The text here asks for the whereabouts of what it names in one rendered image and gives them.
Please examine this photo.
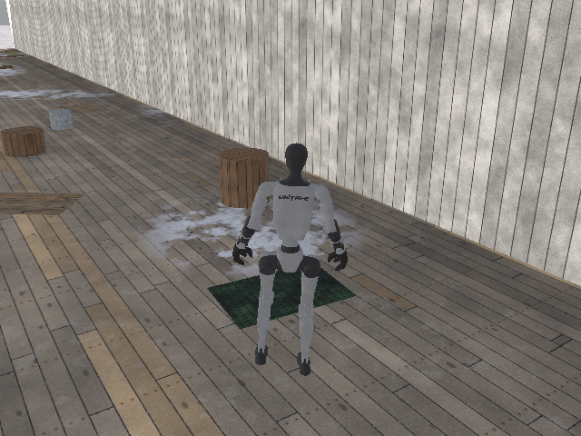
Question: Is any right robot upper arm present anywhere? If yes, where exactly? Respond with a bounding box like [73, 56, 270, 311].
[313, 183, 337, 233]

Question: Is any robot torso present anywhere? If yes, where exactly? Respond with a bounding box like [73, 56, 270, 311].
[272, 178, 315, 273]

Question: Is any robot left forearm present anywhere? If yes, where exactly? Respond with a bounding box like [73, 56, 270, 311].
[236, 216, 256, 249]

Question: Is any left robot hand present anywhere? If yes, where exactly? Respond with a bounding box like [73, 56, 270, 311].
[232, 244, 252, 265]

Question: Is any robot head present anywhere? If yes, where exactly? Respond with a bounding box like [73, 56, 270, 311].
[279, 143, 310, 186]

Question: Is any right robot hand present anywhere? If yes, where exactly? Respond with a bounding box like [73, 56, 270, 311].
[328, 250, 348, 271]

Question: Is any left robot upper arm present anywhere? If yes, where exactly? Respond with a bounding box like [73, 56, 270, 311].
[247, 182, 276, 230]

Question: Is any robot right forearm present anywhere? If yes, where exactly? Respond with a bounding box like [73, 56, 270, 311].
[328, 219, 345, 254]

